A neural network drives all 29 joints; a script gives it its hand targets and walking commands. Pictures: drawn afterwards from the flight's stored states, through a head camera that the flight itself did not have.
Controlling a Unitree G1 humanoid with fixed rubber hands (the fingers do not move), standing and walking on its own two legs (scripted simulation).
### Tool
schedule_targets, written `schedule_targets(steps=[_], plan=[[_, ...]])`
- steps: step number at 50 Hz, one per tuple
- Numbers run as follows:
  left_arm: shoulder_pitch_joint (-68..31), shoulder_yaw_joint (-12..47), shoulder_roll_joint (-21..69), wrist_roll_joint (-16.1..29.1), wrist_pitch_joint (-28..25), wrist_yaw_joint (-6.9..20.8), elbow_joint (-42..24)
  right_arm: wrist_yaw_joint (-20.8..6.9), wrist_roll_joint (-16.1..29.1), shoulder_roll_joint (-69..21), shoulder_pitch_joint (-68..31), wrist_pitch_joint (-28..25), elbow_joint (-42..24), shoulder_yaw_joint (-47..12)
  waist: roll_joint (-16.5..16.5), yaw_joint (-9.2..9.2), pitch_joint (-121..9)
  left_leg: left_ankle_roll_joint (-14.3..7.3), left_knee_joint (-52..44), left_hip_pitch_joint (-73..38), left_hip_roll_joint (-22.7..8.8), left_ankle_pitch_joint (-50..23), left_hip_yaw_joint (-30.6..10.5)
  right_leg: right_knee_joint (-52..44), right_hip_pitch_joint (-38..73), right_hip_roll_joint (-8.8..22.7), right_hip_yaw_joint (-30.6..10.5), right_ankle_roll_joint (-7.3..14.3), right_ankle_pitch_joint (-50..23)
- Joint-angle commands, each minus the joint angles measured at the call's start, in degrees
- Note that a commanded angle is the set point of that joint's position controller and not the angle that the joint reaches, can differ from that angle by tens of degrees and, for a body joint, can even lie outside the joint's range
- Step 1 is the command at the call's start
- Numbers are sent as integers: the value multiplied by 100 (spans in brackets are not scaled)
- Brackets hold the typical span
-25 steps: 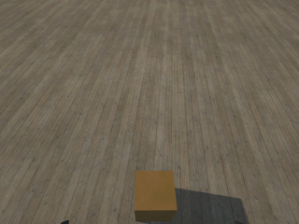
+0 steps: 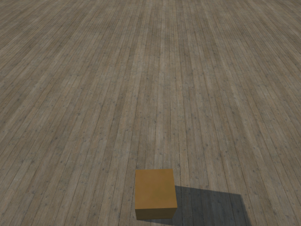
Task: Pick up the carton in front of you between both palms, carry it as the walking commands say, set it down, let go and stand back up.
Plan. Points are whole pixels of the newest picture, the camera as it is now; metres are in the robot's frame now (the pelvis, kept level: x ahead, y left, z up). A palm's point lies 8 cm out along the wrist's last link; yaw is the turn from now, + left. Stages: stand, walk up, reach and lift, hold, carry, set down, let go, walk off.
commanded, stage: stand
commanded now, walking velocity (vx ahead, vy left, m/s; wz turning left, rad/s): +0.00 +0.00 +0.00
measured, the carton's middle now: (154, 194) +0.38 -0.03 -0.64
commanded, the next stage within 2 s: none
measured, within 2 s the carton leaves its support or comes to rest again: neither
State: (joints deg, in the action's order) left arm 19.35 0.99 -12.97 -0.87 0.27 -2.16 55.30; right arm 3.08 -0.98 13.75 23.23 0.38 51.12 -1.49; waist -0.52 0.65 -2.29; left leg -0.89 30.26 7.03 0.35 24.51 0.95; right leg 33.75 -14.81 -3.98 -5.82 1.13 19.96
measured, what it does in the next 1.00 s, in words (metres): stands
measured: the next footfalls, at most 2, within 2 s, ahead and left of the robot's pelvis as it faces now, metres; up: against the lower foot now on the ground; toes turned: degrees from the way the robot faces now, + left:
none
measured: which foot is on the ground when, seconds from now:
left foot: down 0.00-1.00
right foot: down 0.00-1.00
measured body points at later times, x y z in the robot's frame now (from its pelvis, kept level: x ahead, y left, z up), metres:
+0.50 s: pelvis -0.02 +0.01 +0.01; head -0.02 +0.00 +0.46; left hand -0.04 +0.23 -0.15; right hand -0.07 -0.22 -0.15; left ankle -0.09 +0.11 -0.73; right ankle -0.03 -0.11 -0.73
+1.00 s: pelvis -0.03 +0.02 +0.01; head -0.04 +0.02 +0.46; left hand -0.07 +0.23 -0.15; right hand -0.10 -0.19 -0.15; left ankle -0.09 +0.11 -0.73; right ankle -0.03 -0.11 -0.73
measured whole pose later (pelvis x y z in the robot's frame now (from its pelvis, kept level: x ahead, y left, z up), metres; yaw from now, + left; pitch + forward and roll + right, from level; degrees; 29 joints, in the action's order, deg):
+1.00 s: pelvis -0.03 +0.02 +0.01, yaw -1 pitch -1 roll +0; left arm 19.2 2.4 -7.6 -0.3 0.7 -2.8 67.4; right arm 3.2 -1.1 8.4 23.3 -0.3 65.3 -2.7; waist -0.4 0.7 0.1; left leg -2.6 26.3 5.4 1.9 19.9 2.1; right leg 28.6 -12.7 -2.4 -7.2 -0.8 14.7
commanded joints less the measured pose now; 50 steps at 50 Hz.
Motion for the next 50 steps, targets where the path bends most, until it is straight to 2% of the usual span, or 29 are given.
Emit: schedule_targets(steps=[1,23,50], plan=[[303,-90,-554,4,-18,-15,18,15,-4,547,452,-31,40,96,36,-4,450,-112,-444,156,-505,-1988,-390,-446,-13,582,-501,186,-2241],[368,37,-164,40,41,-46,870,26,-18,158,616,-37,1033,-58,29,3,744,-169,-739,135,-522,-1714,-412,-733,1,586,-510,131,-1888],[426,95,132,55,36,-81,1216,18,-13,-119,582,-79,1451,-54,30,8,831,-239,-938,168,-524,-1697,-462,-868,-46,611,-452,27,-1620]])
